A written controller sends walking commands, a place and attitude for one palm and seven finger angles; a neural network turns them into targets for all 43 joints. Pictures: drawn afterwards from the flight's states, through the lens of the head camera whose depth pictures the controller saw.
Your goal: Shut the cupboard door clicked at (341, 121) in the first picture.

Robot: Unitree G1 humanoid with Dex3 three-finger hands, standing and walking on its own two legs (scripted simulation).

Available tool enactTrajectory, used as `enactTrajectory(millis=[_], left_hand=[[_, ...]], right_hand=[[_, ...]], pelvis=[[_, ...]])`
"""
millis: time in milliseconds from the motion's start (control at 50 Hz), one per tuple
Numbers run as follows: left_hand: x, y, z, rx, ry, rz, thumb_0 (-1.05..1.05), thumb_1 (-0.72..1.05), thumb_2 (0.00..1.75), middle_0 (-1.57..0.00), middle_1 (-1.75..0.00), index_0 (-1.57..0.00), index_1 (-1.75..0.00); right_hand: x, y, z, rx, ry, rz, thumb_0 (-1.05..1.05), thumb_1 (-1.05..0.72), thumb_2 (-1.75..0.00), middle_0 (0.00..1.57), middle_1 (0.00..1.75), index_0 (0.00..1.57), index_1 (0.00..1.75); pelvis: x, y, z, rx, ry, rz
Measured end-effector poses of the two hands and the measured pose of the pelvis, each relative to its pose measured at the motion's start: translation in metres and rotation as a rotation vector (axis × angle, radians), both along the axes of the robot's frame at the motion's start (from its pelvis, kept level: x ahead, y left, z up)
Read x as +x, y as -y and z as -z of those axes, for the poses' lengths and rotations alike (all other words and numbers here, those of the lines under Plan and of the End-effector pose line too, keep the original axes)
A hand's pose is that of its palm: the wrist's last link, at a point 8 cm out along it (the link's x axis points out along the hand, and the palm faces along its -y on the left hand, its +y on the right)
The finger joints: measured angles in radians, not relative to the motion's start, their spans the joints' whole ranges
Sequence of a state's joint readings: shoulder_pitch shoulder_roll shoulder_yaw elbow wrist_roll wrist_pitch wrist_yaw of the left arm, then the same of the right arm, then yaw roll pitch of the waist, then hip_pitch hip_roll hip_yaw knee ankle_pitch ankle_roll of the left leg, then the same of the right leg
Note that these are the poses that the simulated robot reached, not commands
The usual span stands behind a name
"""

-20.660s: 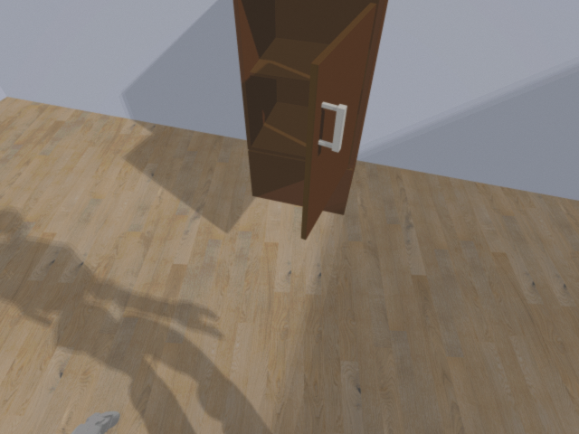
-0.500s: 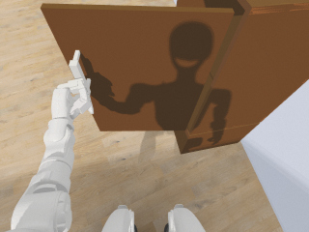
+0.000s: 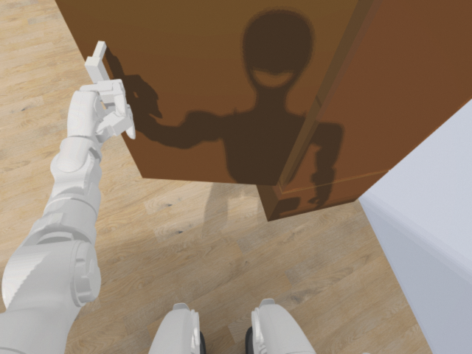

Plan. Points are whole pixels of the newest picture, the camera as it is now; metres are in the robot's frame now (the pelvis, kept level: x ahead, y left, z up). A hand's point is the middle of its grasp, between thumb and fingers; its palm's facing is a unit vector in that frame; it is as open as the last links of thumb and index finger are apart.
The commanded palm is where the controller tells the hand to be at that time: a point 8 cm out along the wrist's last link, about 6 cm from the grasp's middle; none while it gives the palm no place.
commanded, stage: push the door shut along its arc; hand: left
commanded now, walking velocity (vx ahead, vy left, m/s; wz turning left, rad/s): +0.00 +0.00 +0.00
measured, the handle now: (109, 82) +0.57 +0.19 +0.07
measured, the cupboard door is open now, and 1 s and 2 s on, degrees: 74 60 58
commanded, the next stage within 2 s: pull the fist back off the door in 1.02 s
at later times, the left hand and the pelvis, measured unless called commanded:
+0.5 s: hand (148, 88) +0.55 +0.12 +0.07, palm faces -0.22 -0.98 -0.02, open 3.1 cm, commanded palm +0.55 +0.16 +0.06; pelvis +0.00 +0.00 -0.01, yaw -2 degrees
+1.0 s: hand (166, 66) +0.59 +0.09 +0.08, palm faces -0.34 -0.94 -0.01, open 3.1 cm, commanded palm +0.61 +0.11 +0.06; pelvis +0.00 +0.01 -0.03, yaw -3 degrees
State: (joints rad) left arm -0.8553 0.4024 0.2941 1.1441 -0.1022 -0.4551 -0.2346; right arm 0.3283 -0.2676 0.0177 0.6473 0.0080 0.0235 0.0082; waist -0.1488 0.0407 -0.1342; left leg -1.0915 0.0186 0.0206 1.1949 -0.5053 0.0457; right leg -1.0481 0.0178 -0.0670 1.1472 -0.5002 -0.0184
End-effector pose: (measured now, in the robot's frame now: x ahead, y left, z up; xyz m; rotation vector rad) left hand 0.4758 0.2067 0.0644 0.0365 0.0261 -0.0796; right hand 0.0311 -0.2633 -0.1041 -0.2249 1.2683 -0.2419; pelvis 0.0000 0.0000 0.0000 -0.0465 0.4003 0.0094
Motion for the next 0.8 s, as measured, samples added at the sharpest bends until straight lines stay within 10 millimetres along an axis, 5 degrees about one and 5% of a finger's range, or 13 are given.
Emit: enactTrajectory(millis=[460,800], left_hand=[[0.066,0.027,-0.004,-0.006,-0.016,0.130,0.02,0.90,0.90,-1.30,-1.50,-1.30,-1.50],[0.097,0.036,-0.006,-0.011,-0.037,0.209,0.02,0.90,0.90,-1.30,-1.50,-1.30,-1.50]], right_hand=[[-0.061,-0.005,0.001,-0.022,-0.148,0.086,0.01,-0.90,-0.90,0.21,0.30,0.20,0.30],[-0.081,-0.012,0.001,-0.045,-0.202,0.115,0.01,-0.90,-0.90,0.21,0.30,0.20,0.30]], pelvis=[[-0.002,-0.003,0.014,-0.022,-0.079,0.015],[-0.002,-0.004,0.023,-0.040,-0.122,0.018]])
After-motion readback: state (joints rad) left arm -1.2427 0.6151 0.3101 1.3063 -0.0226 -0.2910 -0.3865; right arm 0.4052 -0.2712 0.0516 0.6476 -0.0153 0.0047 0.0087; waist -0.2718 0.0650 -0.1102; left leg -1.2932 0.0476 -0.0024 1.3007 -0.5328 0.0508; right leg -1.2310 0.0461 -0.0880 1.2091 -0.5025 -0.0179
